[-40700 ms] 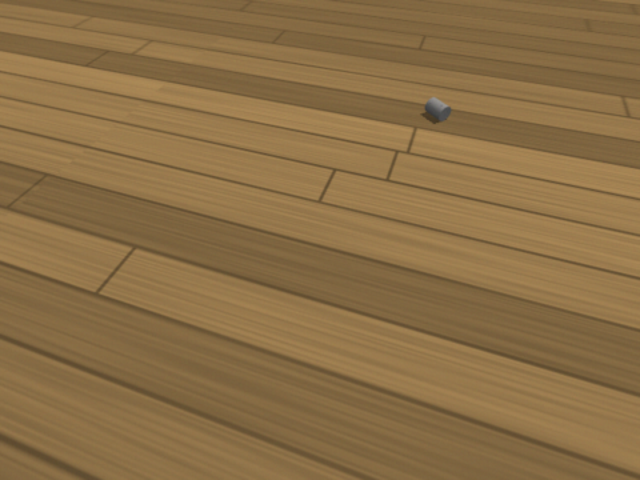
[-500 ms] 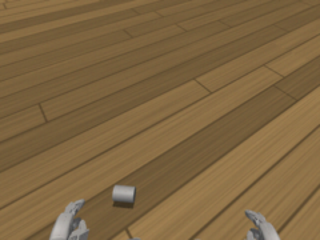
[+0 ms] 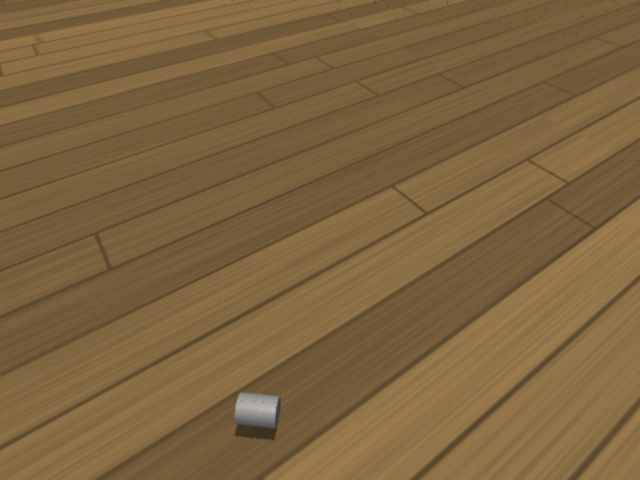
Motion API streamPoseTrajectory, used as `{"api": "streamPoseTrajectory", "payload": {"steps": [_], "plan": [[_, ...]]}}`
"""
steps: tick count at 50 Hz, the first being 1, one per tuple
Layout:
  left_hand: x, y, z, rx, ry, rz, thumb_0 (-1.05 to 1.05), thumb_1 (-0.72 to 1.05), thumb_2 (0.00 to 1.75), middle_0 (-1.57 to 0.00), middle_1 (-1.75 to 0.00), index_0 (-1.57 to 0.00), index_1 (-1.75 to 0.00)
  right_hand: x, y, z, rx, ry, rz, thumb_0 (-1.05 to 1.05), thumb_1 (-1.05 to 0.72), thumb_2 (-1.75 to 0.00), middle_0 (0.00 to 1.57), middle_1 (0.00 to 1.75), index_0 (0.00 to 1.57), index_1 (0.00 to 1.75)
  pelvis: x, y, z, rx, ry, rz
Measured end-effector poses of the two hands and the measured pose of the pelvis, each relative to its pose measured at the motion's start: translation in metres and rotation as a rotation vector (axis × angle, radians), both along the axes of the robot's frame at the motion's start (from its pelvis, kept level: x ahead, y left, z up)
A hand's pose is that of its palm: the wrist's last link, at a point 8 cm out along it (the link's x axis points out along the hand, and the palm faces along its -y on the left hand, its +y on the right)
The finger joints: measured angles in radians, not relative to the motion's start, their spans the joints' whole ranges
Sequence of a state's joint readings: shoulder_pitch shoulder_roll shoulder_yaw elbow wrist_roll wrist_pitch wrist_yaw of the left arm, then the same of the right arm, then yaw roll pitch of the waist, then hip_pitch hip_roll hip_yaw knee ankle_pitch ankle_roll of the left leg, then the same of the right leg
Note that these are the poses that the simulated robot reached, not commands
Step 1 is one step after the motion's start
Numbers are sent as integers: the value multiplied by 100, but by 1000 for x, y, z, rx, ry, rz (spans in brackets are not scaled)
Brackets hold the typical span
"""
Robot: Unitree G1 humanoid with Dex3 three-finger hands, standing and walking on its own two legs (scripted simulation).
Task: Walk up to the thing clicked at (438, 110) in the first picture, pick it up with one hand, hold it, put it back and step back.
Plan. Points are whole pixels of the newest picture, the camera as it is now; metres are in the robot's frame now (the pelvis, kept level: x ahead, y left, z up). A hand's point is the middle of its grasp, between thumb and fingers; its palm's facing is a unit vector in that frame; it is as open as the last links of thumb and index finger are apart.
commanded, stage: stand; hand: left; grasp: from above
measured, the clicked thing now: (258, 409) +0.46 +0.21 -0.73
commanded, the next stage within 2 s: step back in 1.88 s
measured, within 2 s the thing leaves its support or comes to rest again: neither
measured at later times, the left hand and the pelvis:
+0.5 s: hand out of the picture +0.04 +0.23 -0.16, palm faces +0.02 -0.94 -0.33, open 7.4 cm; pelvis -0.01 -0.01 +0.01, yaw +0 degrees
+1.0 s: hand out of the picture +0.07 +0.22 -0.15, palm faces +0.01 -0.94 -0.33, open 7.4 cm; pelvis +0.00 -0.03 +0.01, yaw +0 degrees
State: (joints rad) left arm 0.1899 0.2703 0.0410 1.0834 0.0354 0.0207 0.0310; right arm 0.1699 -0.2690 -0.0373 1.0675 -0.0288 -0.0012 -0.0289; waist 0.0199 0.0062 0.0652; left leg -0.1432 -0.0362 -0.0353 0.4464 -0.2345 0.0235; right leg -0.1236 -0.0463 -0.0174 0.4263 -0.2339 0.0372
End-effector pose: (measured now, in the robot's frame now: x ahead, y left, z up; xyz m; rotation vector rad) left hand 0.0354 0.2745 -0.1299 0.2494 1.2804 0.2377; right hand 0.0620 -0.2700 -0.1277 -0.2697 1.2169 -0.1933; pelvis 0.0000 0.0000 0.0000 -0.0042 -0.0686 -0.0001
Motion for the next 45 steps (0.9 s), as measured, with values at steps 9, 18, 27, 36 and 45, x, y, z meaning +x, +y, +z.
{"api": "streamPoseTrajectory", "payload": {"steps": [9,18,27,36,45], "plan": [[-4,2,6,12,2,1,1,90,90,-21,-30,-20,-30,-5,-6,2,5,8,-6,1,-91,-90,20,30,21,30,-5,-3,4,1,-9,5],[-5,1,8,19,12,-3,1,90,90,-21,-30,-20,-30,-12,-18,3,-3,25,-10,1,-91,-90,20,30,21,30,-7,-9,5,2,-6,3],[1,-5,10,18,10,-9,1,90,90,-21,-30,-20,-30,-14,-27,3,-8,38,-7,1,-91,-90,20,30,21,30,-6,-15,6,2,-5,2],[11,-10,12,18,0,-21,1,90,90,-21,-30,-20,-30,-12,-33,2,-6,43,-4,1,-91,-90,20,30,21,30,-4,-20,6,3,2,0],[22,-13,14,20,-9,-30,1,90,90,-21,-30,-20,-30,-7,-39,3,-8,47,-2,1,-91,-90,20,30,21,30,0,-26,6,3,11,0]]}}
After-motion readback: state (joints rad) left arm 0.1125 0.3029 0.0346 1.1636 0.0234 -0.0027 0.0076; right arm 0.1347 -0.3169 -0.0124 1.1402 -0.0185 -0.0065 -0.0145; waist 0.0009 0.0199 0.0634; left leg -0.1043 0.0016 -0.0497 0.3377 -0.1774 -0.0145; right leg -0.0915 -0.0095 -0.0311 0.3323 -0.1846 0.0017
